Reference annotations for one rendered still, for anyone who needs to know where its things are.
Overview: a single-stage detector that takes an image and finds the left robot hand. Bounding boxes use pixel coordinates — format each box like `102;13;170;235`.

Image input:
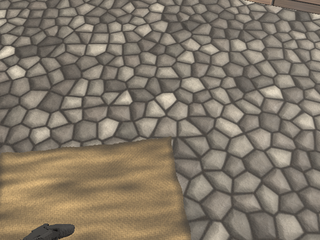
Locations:
20;223;75;240

